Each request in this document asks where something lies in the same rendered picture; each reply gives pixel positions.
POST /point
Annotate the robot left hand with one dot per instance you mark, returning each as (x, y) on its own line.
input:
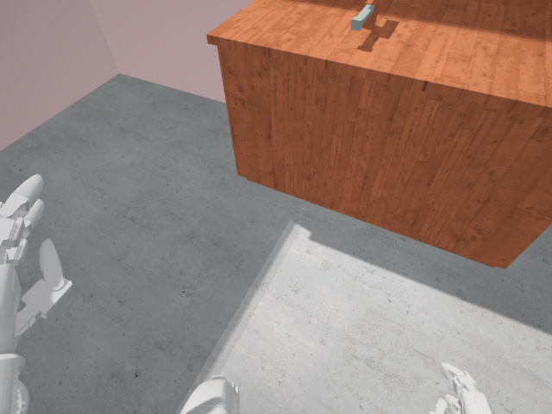
(18, 216)

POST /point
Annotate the robot left thigh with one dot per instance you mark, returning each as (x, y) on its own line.
(217, 396)

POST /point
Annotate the robot left forearm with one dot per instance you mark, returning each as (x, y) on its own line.
(14, 396)

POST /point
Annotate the counter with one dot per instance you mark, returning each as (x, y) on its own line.
(434, 121)

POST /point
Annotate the robot right hand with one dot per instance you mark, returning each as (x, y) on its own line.
(471, 401)

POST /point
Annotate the tap lever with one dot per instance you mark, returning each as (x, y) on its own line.
(358, 21)

